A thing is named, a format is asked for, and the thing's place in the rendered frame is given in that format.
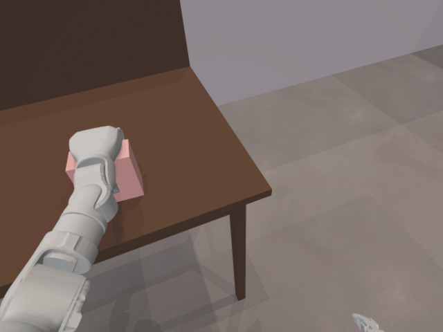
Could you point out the sponge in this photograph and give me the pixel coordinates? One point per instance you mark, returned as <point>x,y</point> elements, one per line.
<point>128,175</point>

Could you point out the robot left upper arm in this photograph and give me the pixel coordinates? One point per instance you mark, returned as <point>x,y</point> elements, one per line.
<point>48,300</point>

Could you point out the robot left forearm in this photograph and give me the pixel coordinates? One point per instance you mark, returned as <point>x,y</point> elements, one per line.
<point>72,244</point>

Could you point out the table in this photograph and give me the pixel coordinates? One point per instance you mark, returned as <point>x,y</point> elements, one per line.
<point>71,65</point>

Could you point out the robot left hand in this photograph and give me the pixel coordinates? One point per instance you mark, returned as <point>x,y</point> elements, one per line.
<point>101,140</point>

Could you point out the robot right hand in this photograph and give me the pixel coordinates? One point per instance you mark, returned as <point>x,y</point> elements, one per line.
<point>365,324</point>

